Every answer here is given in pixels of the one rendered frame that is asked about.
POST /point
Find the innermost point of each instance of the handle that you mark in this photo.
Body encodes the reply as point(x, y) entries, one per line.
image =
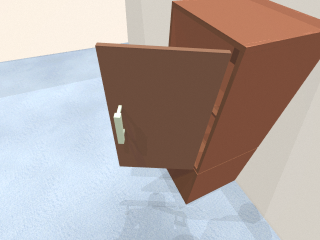
point(120, 131)

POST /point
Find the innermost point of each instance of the cupboard door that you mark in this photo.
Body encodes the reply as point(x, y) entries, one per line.
point(167, 96)

